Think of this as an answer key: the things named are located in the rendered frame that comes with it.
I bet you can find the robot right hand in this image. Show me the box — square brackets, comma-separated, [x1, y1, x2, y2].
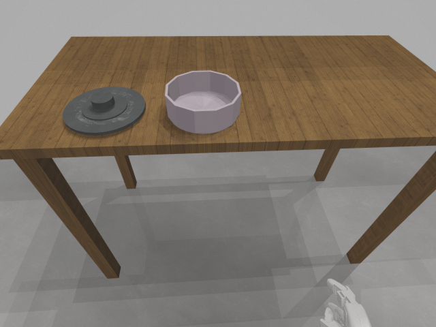
[320, 279, 372, 327]

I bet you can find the knob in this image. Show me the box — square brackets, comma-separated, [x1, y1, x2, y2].
[90, 91, 115, 110]

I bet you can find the pot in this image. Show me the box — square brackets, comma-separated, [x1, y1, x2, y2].
[165, 70, 241, 134]

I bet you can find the lid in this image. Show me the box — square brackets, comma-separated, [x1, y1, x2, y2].
[63, 87, 146, 136]

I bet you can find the table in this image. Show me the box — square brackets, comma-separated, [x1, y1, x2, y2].
[0, 35, 436, 279]

